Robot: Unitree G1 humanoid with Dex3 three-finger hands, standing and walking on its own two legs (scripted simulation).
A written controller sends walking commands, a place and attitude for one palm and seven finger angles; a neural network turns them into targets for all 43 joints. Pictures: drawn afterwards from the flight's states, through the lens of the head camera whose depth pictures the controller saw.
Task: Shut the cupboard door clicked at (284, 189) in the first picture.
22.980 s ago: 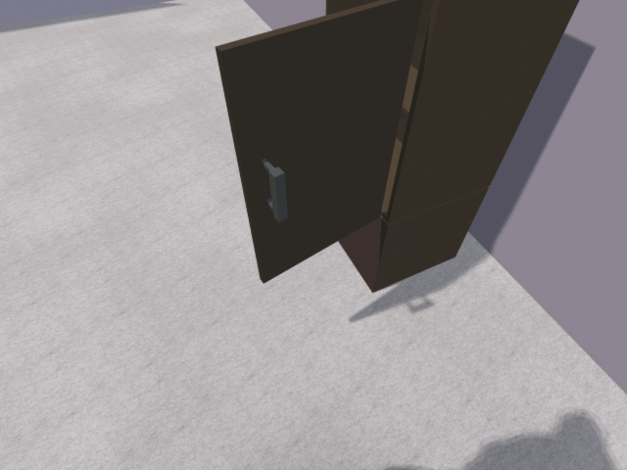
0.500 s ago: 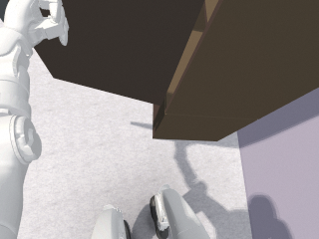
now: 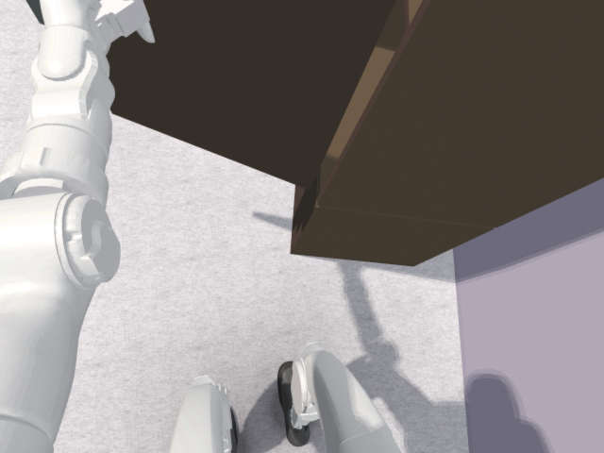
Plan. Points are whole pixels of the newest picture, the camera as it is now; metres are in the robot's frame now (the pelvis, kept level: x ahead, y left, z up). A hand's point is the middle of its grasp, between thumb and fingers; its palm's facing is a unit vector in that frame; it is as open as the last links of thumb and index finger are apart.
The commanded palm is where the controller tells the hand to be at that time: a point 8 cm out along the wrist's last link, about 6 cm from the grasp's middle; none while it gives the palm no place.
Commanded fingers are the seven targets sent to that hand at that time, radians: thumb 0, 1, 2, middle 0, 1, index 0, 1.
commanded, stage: pull the fist back off the door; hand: left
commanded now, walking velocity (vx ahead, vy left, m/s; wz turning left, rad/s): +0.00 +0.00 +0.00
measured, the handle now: out of the picture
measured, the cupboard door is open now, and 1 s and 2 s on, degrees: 75 75 75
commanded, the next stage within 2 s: draw the hand back to the body in 0.70 s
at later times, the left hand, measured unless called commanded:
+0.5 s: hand (139, 55) +0.55 +0.10 +0.09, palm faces -0.03 -1.00 -0.02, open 3.1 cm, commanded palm +0.52 +0.14 +0.10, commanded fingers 0.00 0.90 0.90 -1.30 -1.50 -1.30 -1.50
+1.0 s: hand (124, 70) +0.52 +0.11 +0.11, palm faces -0.03 -1.00 -0.05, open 3.1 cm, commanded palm +0.46 +0.16 +0.13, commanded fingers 0.00 0.90 0.90 -1.30 -1.50 -1.30 -1.50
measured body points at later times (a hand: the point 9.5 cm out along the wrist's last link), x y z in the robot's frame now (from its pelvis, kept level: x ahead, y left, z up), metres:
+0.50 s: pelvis -0.01 +0.00 +0.02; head +0.15 +0.00 +0.44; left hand +0.54 +0.15 +0.09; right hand -0.08 -0.25 -0.08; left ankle -0.01 +0.09 -0.62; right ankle +0.05 -0.10 -0.62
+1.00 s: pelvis +0.02 +0.01 +0.04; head +0.15 +0.00 +0.47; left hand +0.51 +0.16 +0.11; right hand +0.03 -0.24 -0.08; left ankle -0.01 +0.09 -0.62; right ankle +0.05 -0.10 -0.62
